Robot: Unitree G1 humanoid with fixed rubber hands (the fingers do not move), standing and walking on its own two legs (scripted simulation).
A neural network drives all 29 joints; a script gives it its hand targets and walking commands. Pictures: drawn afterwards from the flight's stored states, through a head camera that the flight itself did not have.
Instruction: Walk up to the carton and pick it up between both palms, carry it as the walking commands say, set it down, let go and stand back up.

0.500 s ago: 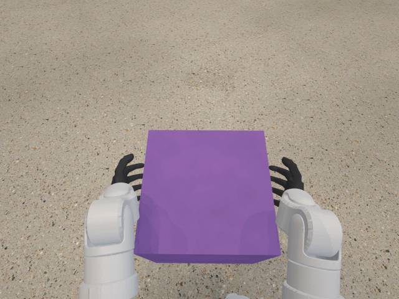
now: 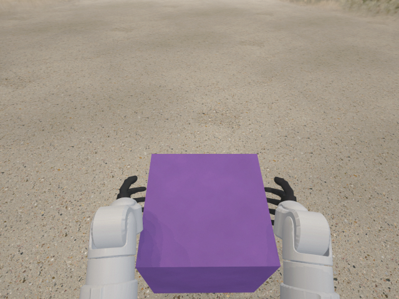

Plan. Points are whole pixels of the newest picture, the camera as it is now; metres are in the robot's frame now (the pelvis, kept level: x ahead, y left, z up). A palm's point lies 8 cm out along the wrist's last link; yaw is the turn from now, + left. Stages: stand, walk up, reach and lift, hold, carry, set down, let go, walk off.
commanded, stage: carry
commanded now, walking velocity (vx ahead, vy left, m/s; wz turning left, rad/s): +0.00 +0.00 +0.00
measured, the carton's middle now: (204, 225) +0.31 -0.01 +0.00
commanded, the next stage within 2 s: none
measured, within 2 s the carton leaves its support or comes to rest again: neither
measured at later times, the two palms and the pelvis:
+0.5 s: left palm (94, 234) +0.24 +0.19 +0.09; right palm (263, 223) +0.26 -0.11 +0.09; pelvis -0.04 +0.02 +0.00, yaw +0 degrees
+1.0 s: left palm (128, 216) +0.28 +0.14 +0.08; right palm (291, 239) +0.23 -0.16 +0.08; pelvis -0.04 +0.05 +0.00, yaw -10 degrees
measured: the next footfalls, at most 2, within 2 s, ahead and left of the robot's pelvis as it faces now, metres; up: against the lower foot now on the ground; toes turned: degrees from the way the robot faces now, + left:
right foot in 0.80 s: -0.01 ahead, -0.08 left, +0.00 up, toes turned -6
left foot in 1.00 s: +0.03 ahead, +0.15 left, +0.00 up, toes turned +0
